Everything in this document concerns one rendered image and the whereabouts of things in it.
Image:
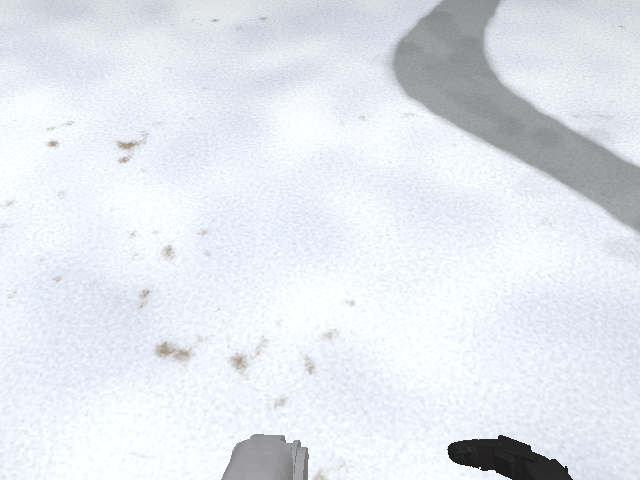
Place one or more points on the robot left thigh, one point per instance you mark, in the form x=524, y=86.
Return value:
x=268, y=457

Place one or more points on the robot right hand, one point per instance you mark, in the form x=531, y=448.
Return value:
x=508, y=457

